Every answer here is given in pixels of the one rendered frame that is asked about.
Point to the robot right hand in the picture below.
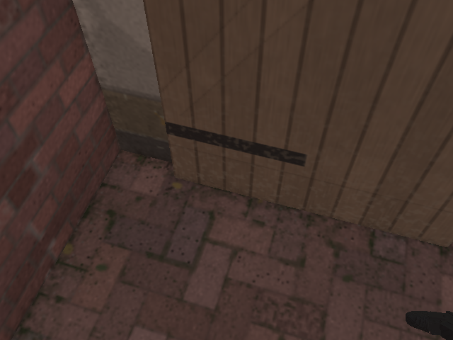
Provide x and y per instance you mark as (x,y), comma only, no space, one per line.
(436,323)

